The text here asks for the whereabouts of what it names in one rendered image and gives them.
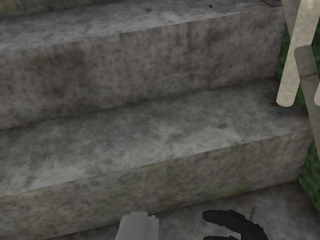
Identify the left robot thigh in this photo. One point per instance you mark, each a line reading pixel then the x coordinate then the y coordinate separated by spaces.
pixel 138 226

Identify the robot right hand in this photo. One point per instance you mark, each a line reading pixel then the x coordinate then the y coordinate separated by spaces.
pixel 236 222

